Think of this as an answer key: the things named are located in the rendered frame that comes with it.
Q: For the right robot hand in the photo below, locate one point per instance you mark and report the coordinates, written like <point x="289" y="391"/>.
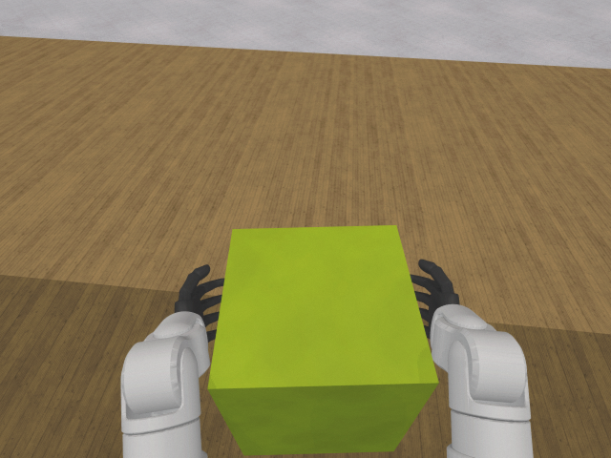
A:
<point x="441" y="289"/>

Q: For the robot right forearm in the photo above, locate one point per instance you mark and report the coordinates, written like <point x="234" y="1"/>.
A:
<point x="488" y="386"/>

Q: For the left robot hand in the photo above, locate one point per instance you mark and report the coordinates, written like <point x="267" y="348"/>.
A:
<point x="190" y="294"/>

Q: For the carton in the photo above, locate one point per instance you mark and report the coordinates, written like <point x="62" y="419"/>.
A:
<point x="320" y="345"/>

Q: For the robot left forearm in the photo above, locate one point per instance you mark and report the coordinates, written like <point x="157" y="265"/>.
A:
<point x="160" y="391"/>

